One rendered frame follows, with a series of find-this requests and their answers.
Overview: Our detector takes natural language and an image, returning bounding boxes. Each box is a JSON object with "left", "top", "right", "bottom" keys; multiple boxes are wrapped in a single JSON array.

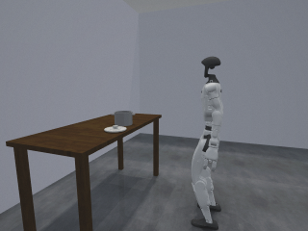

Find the robot left foot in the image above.
[{"left": 191, "top": 218, "right": 218, "bottom": 230}]

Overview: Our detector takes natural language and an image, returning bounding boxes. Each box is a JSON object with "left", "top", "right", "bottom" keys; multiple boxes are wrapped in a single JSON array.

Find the lid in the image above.
[{"left": 104, "top": 126, "right": 127, "bottom": 133}]

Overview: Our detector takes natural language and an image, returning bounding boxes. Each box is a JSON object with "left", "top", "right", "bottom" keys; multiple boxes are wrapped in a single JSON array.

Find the left robot thigh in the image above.
[{"left": 191, "top": 136, "right": 211, "bottom": 188}]

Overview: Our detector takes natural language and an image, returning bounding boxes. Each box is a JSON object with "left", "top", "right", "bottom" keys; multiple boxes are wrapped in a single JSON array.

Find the table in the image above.
[{"left": 6, "top": 114, "right": 162, "bottom": 231}]

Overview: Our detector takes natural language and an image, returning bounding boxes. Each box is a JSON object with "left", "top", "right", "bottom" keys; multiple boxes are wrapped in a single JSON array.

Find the left robot hand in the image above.
[{"left": 203, "top": 146, "right": 218, "bottom": 171}]

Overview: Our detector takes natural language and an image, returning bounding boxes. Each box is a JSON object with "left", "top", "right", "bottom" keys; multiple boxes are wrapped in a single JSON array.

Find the pot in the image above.
[{"left": 112, "top": 111, "right": 135, "bottom": 126}]

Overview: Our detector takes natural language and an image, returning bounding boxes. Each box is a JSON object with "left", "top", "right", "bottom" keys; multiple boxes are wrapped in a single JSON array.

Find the robot left forearm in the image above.
[{"left": 208, "top": 111, "right": 222, "bottom": 148}]

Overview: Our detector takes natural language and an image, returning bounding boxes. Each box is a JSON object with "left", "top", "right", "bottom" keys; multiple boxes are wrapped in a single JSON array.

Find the robot left upper arm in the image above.
[{"left": 204, "top": 83, "right": 223, "bottom": 117}]

